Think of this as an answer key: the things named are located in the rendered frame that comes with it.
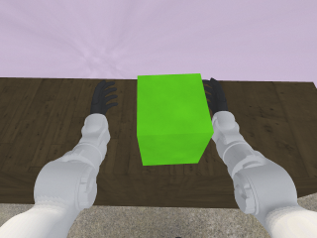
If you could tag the left robot forearm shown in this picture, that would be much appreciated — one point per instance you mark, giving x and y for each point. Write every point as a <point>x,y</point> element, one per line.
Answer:
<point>91,148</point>

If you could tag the pedestal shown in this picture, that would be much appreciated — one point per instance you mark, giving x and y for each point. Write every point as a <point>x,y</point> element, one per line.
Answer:
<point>41,119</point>

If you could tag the right robot forearm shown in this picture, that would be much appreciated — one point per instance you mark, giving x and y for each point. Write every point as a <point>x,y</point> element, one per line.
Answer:
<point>232,148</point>

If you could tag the right robot upper arm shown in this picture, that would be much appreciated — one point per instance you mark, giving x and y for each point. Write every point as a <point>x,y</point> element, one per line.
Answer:
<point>267,193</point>

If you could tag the carton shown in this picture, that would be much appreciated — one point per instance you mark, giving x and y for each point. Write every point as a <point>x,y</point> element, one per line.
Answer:
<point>174,124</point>

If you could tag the left robot hand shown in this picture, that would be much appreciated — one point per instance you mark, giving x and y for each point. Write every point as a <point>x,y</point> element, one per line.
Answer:
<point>98,103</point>

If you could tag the right robot hand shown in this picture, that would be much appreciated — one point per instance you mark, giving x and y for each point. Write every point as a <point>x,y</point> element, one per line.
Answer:
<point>217,97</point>

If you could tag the left robot upper arm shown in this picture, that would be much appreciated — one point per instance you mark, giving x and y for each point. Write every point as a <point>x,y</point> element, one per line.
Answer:
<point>63,189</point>

